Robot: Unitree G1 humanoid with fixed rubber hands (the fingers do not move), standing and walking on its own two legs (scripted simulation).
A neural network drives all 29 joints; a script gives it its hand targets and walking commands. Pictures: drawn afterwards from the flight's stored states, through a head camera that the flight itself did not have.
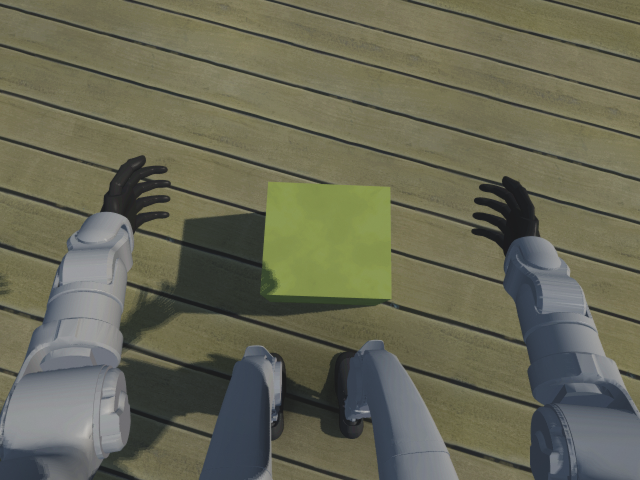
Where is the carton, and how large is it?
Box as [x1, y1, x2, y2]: [260, 182, 391, 305]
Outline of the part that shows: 268,182 260,288 261,295 270,301 375,305 391,298 389,187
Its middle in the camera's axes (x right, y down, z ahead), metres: +0.01 +0.03 +0.97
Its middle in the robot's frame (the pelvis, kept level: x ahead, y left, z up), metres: +0.47 -0.04 -0.56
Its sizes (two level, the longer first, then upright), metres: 0.285 0.260 0.220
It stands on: the floor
